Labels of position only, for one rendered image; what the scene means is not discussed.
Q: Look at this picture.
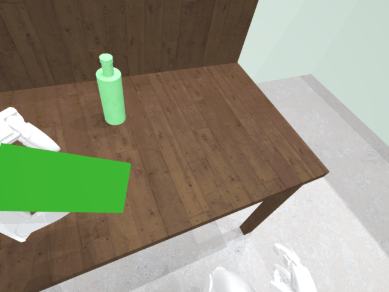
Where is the robot right hand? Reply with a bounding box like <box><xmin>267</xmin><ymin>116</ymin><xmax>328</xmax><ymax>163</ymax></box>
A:
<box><xmin>270</xmin><ymin>243</ymin><xmax>317</xmax><ymax>292</ymax></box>

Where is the table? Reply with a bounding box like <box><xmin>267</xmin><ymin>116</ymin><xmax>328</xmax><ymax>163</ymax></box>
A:
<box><xmin>0</xmin><ymin>0</ymin><xmax>329</xmax><ymax>292</ymax></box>

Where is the sponge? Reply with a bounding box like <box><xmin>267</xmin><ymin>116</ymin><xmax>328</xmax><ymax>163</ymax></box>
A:
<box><xmin>0</xmin><ymin>143</ymin><xmax>131</xmax><ymax>213</ymax></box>

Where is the robot left hand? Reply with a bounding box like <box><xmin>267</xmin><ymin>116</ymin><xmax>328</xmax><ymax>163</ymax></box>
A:
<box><xmin>0</xmin><ymin>107</ymin><xmax>70</xmax><ymax>242</ymax></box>

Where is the robot right thigh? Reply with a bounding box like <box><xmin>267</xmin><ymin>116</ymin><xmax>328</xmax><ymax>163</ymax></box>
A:
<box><xmin>205</xmin><ymin>269</ymin><xmax>255</xmax><ymax>292</ymax></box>

